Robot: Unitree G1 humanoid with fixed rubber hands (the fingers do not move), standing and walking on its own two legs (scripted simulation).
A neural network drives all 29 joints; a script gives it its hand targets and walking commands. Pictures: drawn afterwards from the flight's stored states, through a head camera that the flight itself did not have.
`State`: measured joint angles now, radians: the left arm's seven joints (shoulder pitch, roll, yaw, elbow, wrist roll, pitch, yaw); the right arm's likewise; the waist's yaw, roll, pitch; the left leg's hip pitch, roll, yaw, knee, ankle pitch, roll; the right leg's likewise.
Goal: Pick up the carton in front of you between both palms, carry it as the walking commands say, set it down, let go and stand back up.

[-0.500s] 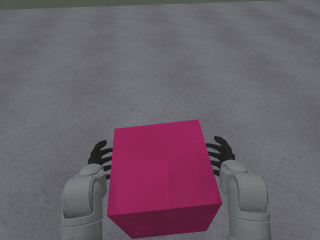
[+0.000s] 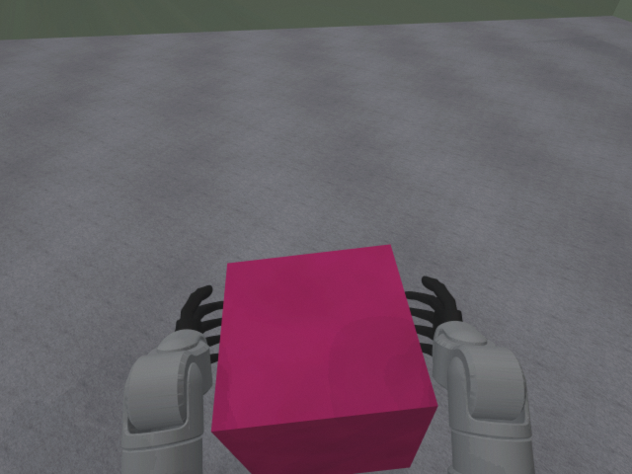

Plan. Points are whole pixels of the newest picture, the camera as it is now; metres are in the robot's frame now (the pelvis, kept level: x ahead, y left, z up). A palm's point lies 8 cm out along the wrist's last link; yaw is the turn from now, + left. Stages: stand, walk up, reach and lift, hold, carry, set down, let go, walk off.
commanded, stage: carry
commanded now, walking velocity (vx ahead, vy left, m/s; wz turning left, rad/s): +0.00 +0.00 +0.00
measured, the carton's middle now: (322, 370) +0.28 +0.00 +0.00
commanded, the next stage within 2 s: hold in 1.42 s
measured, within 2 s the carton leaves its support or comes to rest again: neither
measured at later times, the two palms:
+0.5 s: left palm (199, 385) +0.24 +0.14 +0.05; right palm (452, 380) +0.24 -0.15 +0.05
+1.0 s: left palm (206, 383) +0.25 +0.14 +0.04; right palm (452, 380) +0.24 -0.16 +0.04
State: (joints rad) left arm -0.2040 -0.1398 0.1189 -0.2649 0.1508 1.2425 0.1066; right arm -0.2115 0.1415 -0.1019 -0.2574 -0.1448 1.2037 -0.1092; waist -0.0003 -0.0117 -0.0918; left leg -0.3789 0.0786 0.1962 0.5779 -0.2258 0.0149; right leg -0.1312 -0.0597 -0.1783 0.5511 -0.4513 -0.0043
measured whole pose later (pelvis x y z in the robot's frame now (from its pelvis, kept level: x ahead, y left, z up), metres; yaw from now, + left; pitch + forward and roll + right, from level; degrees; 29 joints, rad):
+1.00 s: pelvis -0.05 -0.01 +0.00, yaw +0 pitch +1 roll +0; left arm -0.25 -0.15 0.18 0.18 0.25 0.73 0.04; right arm -0.23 0.15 -0.17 0.18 -0.25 0.73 -0.05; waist 0.00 -0.01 -0.06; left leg -0.41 0.10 0.18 0.52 -0.11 0.01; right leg -0.21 -0.04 -0.20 0.59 -0.40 -0.04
